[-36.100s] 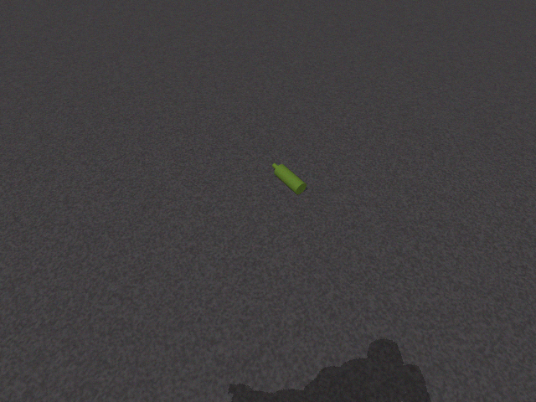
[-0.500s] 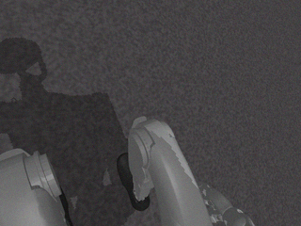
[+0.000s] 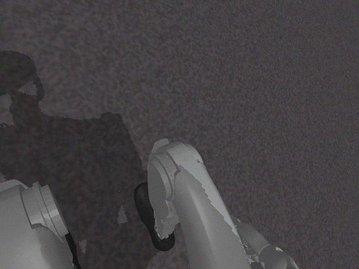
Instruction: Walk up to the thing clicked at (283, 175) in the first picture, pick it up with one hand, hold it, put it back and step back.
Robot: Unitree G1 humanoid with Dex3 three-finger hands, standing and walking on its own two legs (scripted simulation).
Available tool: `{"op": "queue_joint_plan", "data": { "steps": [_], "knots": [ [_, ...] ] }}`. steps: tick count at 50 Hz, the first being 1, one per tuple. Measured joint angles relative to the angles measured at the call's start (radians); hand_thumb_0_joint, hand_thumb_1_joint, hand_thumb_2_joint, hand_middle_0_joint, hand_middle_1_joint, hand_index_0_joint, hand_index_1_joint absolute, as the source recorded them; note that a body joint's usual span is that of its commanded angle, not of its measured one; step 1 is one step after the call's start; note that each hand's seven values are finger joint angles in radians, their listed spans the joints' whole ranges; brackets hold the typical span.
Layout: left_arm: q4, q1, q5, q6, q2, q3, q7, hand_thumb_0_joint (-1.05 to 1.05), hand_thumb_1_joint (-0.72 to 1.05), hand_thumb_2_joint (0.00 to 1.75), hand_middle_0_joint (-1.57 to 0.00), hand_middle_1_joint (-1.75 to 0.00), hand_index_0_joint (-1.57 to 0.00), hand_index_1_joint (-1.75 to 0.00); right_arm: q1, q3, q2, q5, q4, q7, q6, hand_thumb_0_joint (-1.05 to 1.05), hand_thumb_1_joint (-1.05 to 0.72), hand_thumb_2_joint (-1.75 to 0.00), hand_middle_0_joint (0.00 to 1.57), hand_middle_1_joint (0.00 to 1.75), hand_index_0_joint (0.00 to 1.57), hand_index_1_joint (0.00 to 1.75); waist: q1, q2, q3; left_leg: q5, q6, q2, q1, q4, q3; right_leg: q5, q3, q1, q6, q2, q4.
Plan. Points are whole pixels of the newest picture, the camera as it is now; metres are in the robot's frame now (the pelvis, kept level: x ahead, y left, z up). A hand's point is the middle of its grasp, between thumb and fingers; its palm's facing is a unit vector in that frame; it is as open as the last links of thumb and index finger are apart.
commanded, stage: open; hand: left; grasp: from above
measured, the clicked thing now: out of the picture +0.43 +0.38 -0.26
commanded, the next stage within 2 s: withdraw in 0.60 s
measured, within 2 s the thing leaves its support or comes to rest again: rests again in 0.04 s
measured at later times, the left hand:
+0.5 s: hand out of the picture +0.43 +0.37 -0.22, palm faces -0.45 -0.14 -0.88, open 13.6 cm
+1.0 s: hand out of the picture +0.45 +0.39 -0.18, palm faces -0.27 -0.10 -0.96, open 14.1 cm
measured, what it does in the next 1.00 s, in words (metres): stands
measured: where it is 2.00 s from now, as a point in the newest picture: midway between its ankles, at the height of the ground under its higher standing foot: (117, 248)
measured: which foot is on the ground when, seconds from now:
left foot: down 0.00-1.00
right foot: down 0.00-1.00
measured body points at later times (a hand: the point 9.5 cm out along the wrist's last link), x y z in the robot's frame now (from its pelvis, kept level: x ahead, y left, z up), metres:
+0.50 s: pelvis +0.00 +0.00 +0.01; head +0.26 +0.14 +0.34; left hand +0.45 +0.37 -0.17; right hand +0.09 -0.25 -0.06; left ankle +0.07 +0.13 -0.27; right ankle +0.11 -0.11 -0.27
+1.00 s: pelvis +0.00 +0.00 +0.01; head +0.25 +0.14 +0.36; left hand +0.46 +0.39 -0.12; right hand +0.09 -0.25 -0.06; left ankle +0.07 +0.13 -0.27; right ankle +0.11 -0.11 -0.27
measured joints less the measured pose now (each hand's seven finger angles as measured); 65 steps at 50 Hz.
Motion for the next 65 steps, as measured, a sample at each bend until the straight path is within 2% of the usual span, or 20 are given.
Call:
{"op": "queue_joint_plan", "data": {
  "steps": [4,13,18,25,39,45,49,53,59,62,65],
  "knots": [
    [-0.006,-0.004,-0.015,0.009,0.009,0.0,-0.001,-0.01,0.01,0.55,-0.52,-0.74,-0.56,-0.67,0.001,0.001,-0.004,-0.003,0.0,0.002,-0.005,0.01,-0.89,-0.9,0.21,0.3,0.2,0.3,-0.002,-0.002,0.007,0.004,0.001,0.0,-0.001,-0.001,-0.001,0.004,-0.001,0.0,0.001,0.001,-0.003],
    [-0.034,0.007,-0.042,0.017,0.019,0.0,-0.041,0.0,-0.18,0.72,-0.32,-0.85,-0.36,-0.8,0.011,0.004,-0.014,-0.005,-0.014,0.005,-0.008,0.01,-0.89,-0.9,0.21,0.3,0.2,0.3,-0.006,-0.004,0.014,0.001,0.0,-0.004,0.002,-0.002,-0.006,-0.001,-0.005,0.009,0.001,-0.001,-0.008],
    [-0.06,0.022,-0.043,0.008,0.015,0.005,-0.055,0.0,-0.3,0.82,-0.23,-0.91,-0.25,-0.88,0.009,0.004,-0.016,-0.004,-0.019,0.008,-0.006,0.01,-0.89,-0.9,0.21,0.3,0.2,0.3,-0.001,-0.004,0.017,-0.005,-0.004,-0.006,0.01,-0.008,-0.007,-0.008,-0.007,0.017,-0.002,-0.003,-0.012],
    [-0.063,0.024,-0.038,-0.01,0.024,0.014,-0.05,0.0,-0.43,0.93,-0.13,-0.98,-0.14,-0.97,-0.011,0.007,-0.018,-0.008,-0.026,0.011,-0.002,0.01,-0.89,-0.9,0.21,0.3,0.2,0.3,0.003,-0.007,0.022,-0.006,-0.005,-0.005,0.015,-0.011,-0.011,-0.006,-0.01,0.021,-0.003,-0.002,-0.017],
    [-0.045,0.017,-0.028,-0.002,0.015,0.001,-0.029,0.0,-0.47,0.96,-0.07,-1.03,-0.08,-1.01,-0.013,0.015,-0.009,-0.011,-0.022,0.012,0.0,0.01,-0.89,-0.9,0.21,0.3,0.2,0.3,0.004,-0.008,0.008,0.0,0.0,-0.004,0.011,-0.008,-0.011,0.002,-0.01,0.019,0.002,0.001,-0.019],
    [-0.103,0.023,-0.03,0.019,0.004,0.042,-0.016,0.0,-0.48,0.96,-0.07,-1.02,-0.09,-0.99,0.011,0.004,-0.008,-0.009,-0.022,0.017,-0.014,0.01,-0.89,-0.9,0.21,0.3,0.2,0.3,0.012,-0.005,-0.003,0.004,-0.002,-0.006,0.002,-0.01,-0.01,0.004,-0.009,0.011,0.0,-0.001,-0.019],
    [-0.221,0.068,-0.048,0.066,-0.039,0.074,-0.021,0.0,-0.49,0.96,-0.07,-1.0,-0.09,-0.98,0.041,-0.031,-0.003,0.001,-0.01,0.031,-0.01,0.01,-0.89,-0.9,0.21,0.3,0.2,0.3,0.031,0.023,-0.046,0.0,-0.006,-0.01,-0.006,-0.019,-0.002,-0.006,-0.004,0.001,-0.005,-0.008,-0.02],
    [-0.337,0.109,-0.099,0.135,-0.103,0.05,-0.083,0.0,-0.5,0.97,-0.07,-0.99,-0.08,-0.98,0.064,-0.088,0.008,0.03,0.008,0.045,0.012,0.01,-0.89,-0.9,0.21,0.3,0.2,0.3,0.063,0.077,-0.117,-0.002,-0.005,-0.013,-0.009,-0.047,0.02,-0.02,0.012,-0.003,-0.009,-0.018,-0.033],
    [-0.432,0.117,-0.189,0.218,-0.175,-0.037,-0.259,0.0,-0.51,0.98,-0.07,-0.99,-0.07,-0.98,0.058,-0.16,0.022,0.09,0.007,0.04,0.067,0.01,-0.89,-0.9,0.21,0.3,0.2,0.29,0.119,0.144,-0.176,0.003,0.007,-0.006,0.053,-0.137,0.074,-0.025,0.052,0.043,-0.01,-0.027,-0.096],
    [-0.457,0.107,-0.235,0.23,-0.201,-0.085,-0.358,0.0,-0.51,0.99,-0.07,-0.99,-0.07,-0.98,0.055,-0.177,0.024,0.115,-0.006,0.023,0.093,0.01,-0.89,-0.9,0.21,0.3,0.2,0.29,0.138,0.158,-0.187,0.013,0.011,-0.002,0.097,-0.194,0.099,-0.017,0.071,0.077,-0.011,-0.03,-0.14],
    [-0.455,0.087,-0.254,0.21,-0.213,-0.114,-0.435,0.0,-0.5,0.99,-0.07,-0.99,-0.07,-0.99,0.054,-0.179,0.018,0.129,-0.019,-0.004,0.114,0.01,-0.89,-0.9,0.21,0.3,0.2,0.29,0.144,0.161,-0.186,0.027,0.013,-0.002,0.131,-0.239,0.112,-0.006,0.081,0.105,-0.013,-0.033,-0.177]
  ]
}}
